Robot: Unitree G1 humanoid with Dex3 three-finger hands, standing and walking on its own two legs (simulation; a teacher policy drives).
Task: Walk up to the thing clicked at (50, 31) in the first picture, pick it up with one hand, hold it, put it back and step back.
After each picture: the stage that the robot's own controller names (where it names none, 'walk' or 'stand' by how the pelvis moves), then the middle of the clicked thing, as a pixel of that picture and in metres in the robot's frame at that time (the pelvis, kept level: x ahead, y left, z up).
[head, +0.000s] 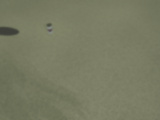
stand; (49, 28) +1.63 +0.45 -0.72
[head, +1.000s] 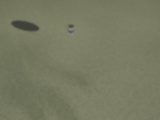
walk; (71, 29) +1.54 +0.18 -0.69
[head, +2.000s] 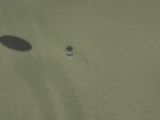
walk; (69, 52) +1.05 +0.17 -0.70
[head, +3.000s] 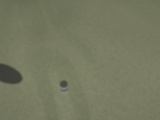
walk; (64, 87) +0.70 +0.19 -0.70
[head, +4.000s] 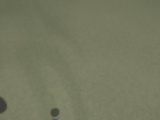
stand; (55, 114) +0.46 +0.20 -0.71
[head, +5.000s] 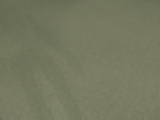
stand; out of the picture +0.40 +0.24 -0.72
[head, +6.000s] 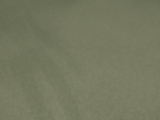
stand; out of the picture +0.39 +0.24 -0.73
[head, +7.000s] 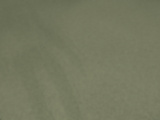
stand; out of the picture +0.38 +0.24 -0.73
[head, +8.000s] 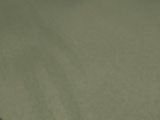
stand; out of the picture +0.38 +0.24 -0.73
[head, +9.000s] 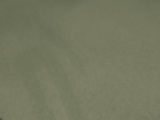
go down; out of the picture +0.38 +0.24 -0.73
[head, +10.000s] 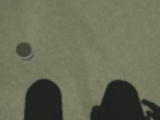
go down; (26, 52) +0.46 +0.26 -0.35
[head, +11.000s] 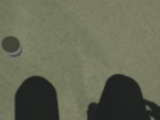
approach; (13, 48) +0.45 +0.28 -0.30
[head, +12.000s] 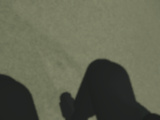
close in; out of the picture +0.44 +0.33 -0.23
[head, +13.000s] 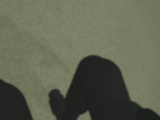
close; out of the picture +0.43 +0.34 -0.22
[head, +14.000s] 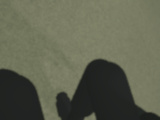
lift; out of the picture +0.40 +0.30 -0.21
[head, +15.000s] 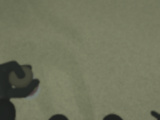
lift; (26, 84) +0.33 +0.20 -0.02
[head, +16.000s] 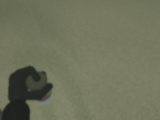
hold; (40, 89) +0.33 +0.17 +0.01
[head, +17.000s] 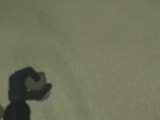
hold; (39, 89) +0.33 +0.18 -0.01
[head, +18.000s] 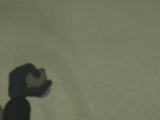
crouch; (40, 86) +0.34 +0.17 +0.00
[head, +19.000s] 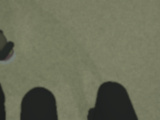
crouch; (1, 49) +0.44 +0.26 -0.11
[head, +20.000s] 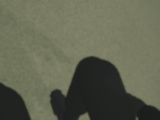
lower; out of the picture +0.41 +0.34 -0.23
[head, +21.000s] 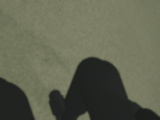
lower; out of the picture +0.40 +0.34 -0.23
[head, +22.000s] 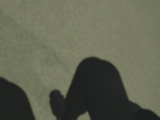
lower; out of the picture +0.41 +0.34 -0.23
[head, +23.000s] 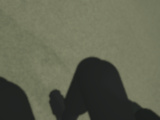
lower; out of the picture +0.40 +0.34 -0.23
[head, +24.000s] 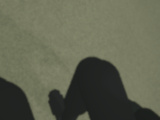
loosen; out of the picture +0.40 +0.34 -0.23
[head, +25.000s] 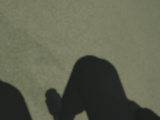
withdraw; out of the picture +0.40 +0.34 -0.22
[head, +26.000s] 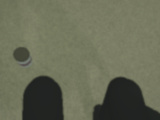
walk; (23, 57) +0.44 +0.28 -0.31
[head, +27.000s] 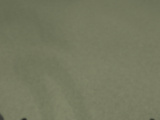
stand; out of the picture +0.36 +0.21 -0.66
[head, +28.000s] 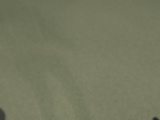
stand; out of the picture +0.39 +0.23 -0.67
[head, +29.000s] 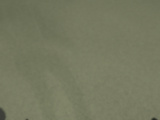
stand; out of the picture +0.38 +0.23 -0.67
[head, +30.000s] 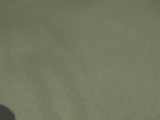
stand; out of the picture +0.40 +0.21 -0.72
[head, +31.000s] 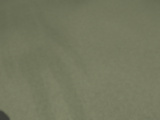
stand; out of the picture +0.37 +0.24 -0.73
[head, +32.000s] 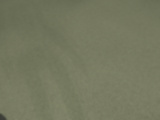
walk; out of the picture +0.36 +0.25 -0.73
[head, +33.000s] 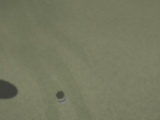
walk; (61, 97) +0.55 +0.24 -0.71
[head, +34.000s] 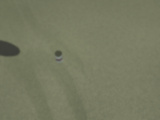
walk; (58, 57) +0.93 +0.20 -0.70
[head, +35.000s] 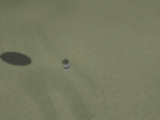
stand; (66, 65) +1.01 +0.23 -0.71
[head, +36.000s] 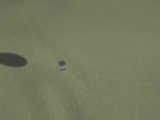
stand; (62, 66) +0.98 +0.24 -0.73
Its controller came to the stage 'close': yes
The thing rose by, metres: 0.70
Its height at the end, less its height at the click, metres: +0.00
